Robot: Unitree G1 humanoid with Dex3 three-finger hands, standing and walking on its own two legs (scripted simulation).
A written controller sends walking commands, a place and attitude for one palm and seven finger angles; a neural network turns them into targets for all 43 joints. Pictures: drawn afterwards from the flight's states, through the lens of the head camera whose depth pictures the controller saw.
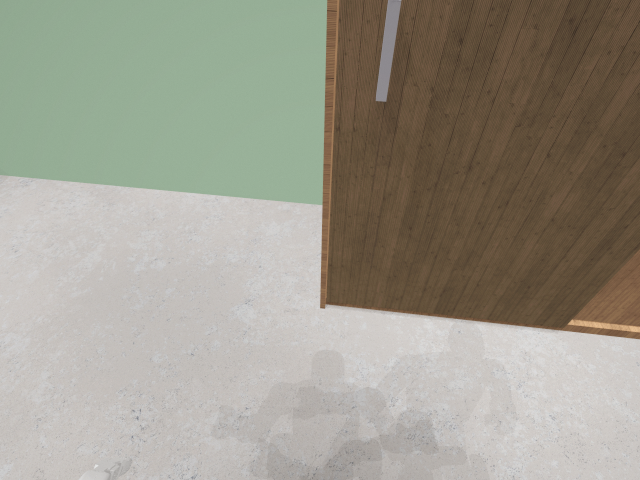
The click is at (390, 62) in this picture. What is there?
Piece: wardrobe's sliding door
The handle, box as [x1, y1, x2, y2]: [376, 0, 400, 101]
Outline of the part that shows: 400,0 388,0 376,100 385,101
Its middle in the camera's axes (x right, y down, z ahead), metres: +0.12 -0.35 +0.70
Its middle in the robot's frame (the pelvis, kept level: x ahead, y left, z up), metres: +0.79 -0.08 +0.19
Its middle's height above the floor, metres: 0.96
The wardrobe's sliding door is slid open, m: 0.00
